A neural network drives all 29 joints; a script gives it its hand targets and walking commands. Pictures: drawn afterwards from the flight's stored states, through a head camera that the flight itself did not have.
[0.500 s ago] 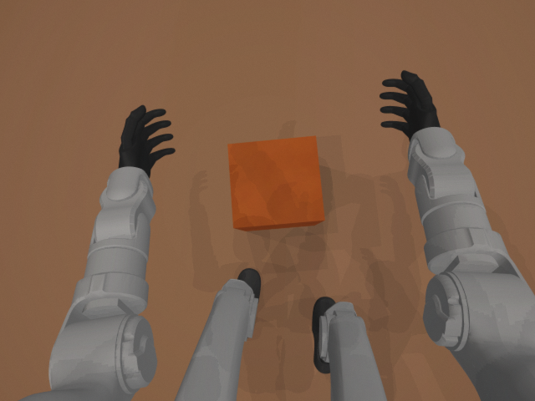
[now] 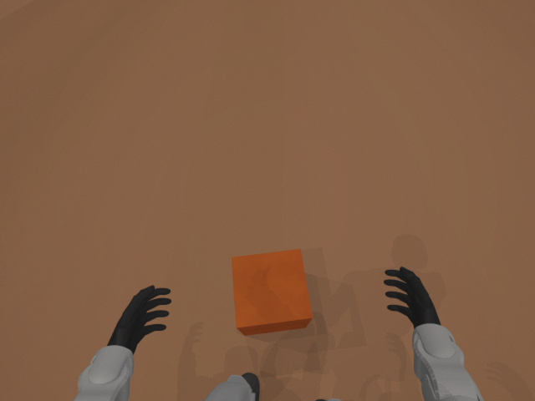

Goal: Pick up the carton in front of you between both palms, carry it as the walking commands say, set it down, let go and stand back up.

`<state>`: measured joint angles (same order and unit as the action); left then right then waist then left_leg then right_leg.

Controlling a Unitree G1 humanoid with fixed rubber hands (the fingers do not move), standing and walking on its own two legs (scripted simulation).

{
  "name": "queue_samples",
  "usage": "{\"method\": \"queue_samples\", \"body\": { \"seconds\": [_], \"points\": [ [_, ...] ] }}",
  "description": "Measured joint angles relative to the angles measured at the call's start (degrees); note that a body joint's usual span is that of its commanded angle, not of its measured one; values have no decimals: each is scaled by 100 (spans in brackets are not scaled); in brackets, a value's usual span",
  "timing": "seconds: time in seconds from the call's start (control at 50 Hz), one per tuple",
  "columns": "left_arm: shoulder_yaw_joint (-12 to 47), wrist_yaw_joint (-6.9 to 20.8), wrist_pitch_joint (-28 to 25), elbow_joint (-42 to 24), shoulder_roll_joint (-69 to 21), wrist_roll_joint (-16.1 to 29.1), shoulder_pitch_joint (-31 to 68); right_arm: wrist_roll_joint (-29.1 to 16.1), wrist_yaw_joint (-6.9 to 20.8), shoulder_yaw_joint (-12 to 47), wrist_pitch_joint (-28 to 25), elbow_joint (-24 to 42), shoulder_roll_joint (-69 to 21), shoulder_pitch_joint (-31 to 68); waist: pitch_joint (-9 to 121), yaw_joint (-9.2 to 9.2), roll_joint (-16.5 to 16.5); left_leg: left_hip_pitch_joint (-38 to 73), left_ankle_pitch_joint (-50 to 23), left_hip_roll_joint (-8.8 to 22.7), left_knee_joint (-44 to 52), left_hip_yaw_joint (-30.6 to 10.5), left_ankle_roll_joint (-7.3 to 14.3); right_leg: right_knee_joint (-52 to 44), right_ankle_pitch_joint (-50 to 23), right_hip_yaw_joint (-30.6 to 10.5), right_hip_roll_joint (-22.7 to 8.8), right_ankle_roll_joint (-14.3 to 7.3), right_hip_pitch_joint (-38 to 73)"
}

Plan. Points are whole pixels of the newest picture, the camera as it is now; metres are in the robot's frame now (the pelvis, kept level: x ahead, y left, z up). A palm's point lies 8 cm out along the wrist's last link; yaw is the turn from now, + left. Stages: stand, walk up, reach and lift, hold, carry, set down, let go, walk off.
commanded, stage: let go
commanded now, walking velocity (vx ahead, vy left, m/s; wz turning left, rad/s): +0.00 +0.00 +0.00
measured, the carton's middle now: (270, 294) +0.39 +0.05 -0.63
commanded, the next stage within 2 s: stand in 0.72 s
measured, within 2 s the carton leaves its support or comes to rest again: neither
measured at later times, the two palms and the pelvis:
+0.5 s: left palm (138, 360) +0.18 +0.20 -0.04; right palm (499, 396) +0.18 -0.26 -0.04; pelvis +0.02 -0.03 +0.02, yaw +1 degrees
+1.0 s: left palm out of the picture +0.11 +0.28 -0.09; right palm out of the picture +0.14 -0.26 -0.09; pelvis +0.04 -0.01 +0.01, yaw +6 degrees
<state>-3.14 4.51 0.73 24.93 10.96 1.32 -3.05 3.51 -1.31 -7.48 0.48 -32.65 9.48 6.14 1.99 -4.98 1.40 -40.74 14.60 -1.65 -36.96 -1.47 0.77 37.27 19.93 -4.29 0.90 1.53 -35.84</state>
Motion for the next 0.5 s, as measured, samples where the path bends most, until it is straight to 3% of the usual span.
{"method": "queue_samples", "body": {
  "seconds": [0.2, 0.34, 0.5],
  "points": [
    [180, -43, 30, -121, 101, 74, -1010, -162, 204, 304, -25, 365, 140, -1356, -265, 245, -62, 1968, -202, 13, 1036, -110, -113, -954, -160, 92, -28, -147, 1940],
    [103, -34, 294, -29, 160, -108, -1008, -305, 403, 484, 264, 651, 243, -1852, -426, 454, -262, 2805, -250, 84, 1344, -162, -201, -1224, -194, 143, 30, -254, 2762],
    [35, -19, 584, -10, 133, -247, -919, -335, 502, 543, 561, 788, 252, -1913, -655, 502, -294, 3224, -173, 137, 1293, -133, -224, -1231, -170, 123, 79, -286, 3192]
  ]
}}
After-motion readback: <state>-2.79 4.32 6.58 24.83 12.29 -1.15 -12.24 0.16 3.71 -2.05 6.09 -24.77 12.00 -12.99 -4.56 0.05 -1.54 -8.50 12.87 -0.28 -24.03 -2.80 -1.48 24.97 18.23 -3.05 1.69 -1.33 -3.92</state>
